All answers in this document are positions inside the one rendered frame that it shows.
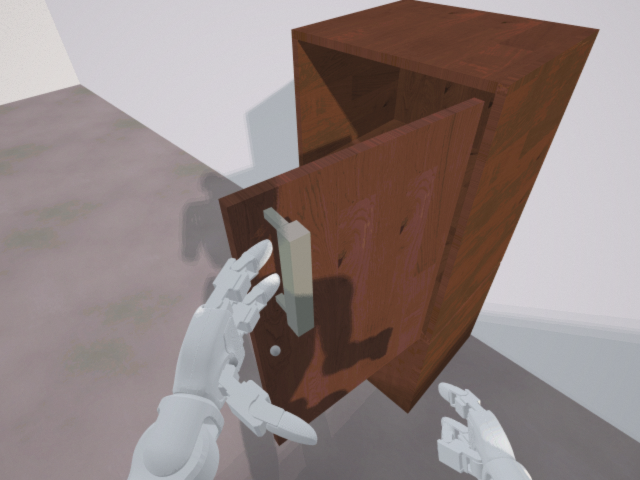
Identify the robot left forearm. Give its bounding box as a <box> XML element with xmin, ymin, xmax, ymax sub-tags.
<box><xmin>127</xmin><ymin>393</ymin><xmax>224</xmax><ymax>480</ymax></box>

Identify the robot left hand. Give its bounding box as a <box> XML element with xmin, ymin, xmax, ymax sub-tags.
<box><xmin>173</xmin><ymin>239</ymin><xmax>317</xmax><ymax>445</ymax></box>

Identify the robot right hand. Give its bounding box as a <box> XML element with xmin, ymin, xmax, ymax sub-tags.
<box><xmin>437</xmin><ymin>382</ymin><xmax>516</xmax><ymax>480</ymax></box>

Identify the handle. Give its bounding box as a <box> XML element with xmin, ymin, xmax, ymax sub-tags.
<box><xmin>263</xmin><ymin>207</ymin><xmax>314</xmax><ymax>337</ymax></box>

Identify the cupboard door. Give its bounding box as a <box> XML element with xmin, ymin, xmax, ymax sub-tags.
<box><xmin>218</xmin><ymin>98</ymin><xmax>485</xmax><ymax>446</ymax></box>

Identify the robot right forearm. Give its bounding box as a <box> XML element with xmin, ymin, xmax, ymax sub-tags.
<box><xmin>482</xmin><ymin>458</ymin><xmax>532</xmax><ymax>480</ymax></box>

